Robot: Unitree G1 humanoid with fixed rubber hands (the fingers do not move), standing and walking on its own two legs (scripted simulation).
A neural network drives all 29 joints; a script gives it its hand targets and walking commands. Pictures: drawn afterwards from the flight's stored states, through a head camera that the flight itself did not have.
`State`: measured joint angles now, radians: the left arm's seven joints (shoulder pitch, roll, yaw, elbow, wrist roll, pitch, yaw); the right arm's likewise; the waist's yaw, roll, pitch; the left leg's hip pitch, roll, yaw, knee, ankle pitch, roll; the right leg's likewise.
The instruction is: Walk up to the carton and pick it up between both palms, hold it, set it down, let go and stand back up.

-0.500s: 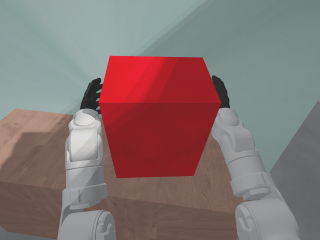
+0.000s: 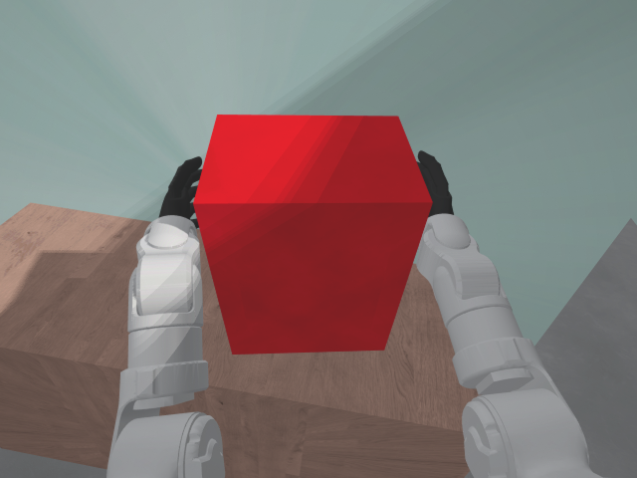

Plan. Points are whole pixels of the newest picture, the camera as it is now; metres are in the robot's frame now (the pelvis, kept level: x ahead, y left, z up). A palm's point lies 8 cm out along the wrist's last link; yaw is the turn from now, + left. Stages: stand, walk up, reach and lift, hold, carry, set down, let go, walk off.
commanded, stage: hold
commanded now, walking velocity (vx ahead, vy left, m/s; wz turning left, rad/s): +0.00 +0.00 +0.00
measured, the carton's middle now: (309, 244) +0.38 +0.01 +0.15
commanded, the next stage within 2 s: none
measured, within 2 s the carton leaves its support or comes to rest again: neither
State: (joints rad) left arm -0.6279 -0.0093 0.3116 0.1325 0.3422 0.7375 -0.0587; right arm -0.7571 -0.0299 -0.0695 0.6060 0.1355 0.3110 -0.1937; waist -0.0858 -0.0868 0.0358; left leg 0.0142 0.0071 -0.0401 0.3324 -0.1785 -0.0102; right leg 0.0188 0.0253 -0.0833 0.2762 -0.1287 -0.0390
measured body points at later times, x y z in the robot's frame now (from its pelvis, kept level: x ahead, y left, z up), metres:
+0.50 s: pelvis +0.00 +0.01 +0.00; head -0.05 +0.03 +0.45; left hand +0.38 +0.16 +0.21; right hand +0.38 -0.15 +0.21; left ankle +0.02 +0.12 -0.75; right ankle +0.03 -0.09 -0.75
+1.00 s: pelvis +0.00 +0.00 +0.00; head -0.05 +0.03 +0.45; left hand +0.38 +0.16 +0.20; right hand +0.38 -0.15 +0.21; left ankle +0.02 +0.12 -0.75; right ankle +0.03 -0.09 -0.75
